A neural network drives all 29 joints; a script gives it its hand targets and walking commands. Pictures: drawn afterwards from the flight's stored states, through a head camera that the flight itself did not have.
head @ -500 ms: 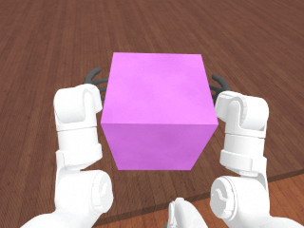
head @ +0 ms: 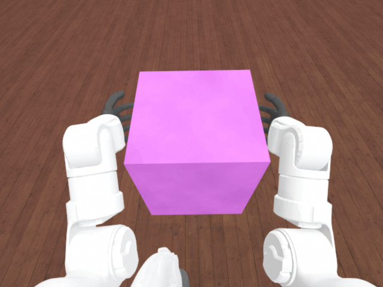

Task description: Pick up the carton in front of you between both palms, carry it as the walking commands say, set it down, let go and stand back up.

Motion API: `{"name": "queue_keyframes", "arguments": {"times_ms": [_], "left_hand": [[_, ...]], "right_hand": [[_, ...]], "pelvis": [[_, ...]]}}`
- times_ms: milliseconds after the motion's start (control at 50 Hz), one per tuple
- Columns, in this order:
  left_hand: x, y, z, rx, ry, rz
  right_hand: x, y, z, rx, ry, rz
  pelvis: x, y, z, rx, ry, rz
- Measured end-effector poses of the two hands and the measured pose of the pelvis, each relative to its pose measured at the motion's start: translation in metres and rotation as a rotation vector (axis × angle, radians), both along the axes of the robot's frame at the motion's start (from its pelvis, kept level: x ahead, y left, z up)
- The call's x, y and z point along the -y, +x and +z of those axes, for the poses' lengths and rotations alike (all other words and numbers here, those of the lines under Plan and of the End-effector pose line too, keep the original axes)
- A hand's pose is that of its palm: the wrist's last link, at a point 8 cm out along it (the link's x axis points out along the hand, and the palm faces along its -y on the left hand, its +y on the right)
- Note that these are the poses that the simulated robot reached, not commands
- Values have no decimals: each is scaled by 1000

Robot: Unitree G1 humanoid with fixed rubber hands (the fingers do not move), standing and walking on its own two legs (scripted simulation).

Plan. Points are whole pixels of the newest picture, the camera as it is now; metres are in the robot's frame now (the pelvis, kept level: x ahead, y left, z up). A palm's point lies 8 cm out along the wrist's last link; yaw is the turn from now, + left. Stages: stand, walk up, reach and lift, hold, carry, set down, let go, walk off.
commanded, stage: carry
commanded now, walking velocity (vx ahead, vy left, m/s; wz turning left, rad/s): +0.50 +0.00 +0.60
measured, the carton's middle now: (195, 149) +0.38 -0.03 +0.09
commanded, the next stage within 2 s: none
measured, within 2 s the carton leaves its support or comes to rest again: neither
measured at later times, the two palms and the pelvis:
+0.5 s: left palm (86, 32) +0.57 +0.16 +0.26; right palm (224, 8) +0.63 -0.13 +0.26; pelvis +0.25 -0.05 +0.09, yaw +11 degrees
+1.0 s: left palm (86, 18) +0.81 +0.23 +0.20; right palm (187, 7) +0.86 -0.06 +0.19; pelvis +0.50 +0.02 +0.11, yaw +12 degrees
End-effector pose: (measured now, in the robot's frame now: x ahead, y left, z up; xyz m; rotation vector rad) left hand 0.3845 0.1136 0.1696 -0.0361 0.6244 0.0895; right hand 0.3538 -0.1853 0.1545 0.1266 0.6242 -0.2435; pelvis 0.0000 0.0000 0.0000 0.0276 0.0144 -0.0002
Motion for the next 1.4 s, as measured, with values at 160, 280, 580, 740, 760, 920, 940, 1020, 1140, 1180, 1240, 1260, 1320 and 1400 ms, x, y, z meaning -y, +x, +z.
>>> {"name": "queue_keyframes", "arguments": {"times_ms": [160,280,580,740,760,920,940,1020,1140,1180,1240,1260,1320,1400], "left_hand": [[-11,67,59,21,-69,89],[-28,116,103,45,-40,153],[-62,206,89,-93,0,316],[-110,286,84,-38,0,334],[-116,297,79,-36,-7,333],[-129,379,39,-157,-47,298],[-127,391,36,-152,-52,292],[-117,440,28,-105,-52,272],[-107,495,22,-44,-35,301],[-111,502,22,-58,-47,335],[-124,514,30,-61,-25,356],[-129,520,34,-53,-23,365],[-144,541,48,-13,-13,381],[-166,578,55,26,-3,371]], "right_hand": [[-9,92,73,24,14,45],[-26,166,120,45,8,127],[-71,314,103,-92,44,312],[-119,396,96,-35,30,338],[-125,405,92,-33,17,339],[-132,462,45,-154,-9,285],[-130,471,42,-148,-11,276],[-119,516,36,-103,-7,251],[-111,586,33,-43,16,276],[-117,602,35,-60,33,286],[-132,623,41,-66,55,304],[-138,630,43,-57,49,319],[-155,656,54,-12,20,366],[-176,692,62,31,-3,378]], "pelvis": [[6,71,65,-22,3,53],[22,135,86,-57,-18,97],[41,282,103,-64,-20,208],[6,360,98,-78,-26,236],[1,371,95,-78,-20,230],[-15,451,110,-98,-43,213],[-16,461,111,-98,-43,213],[-15,511,107,-98,-40,216],[-15,590,98,-84,-38,253],[-17,614,105,-90,-29,261],[-22,650,114,-97,-11,260],[-24,661,116,-96,-7,260],[-37,697,117,-88,-2,257],[-62,751,109,-66,-9,258]]}}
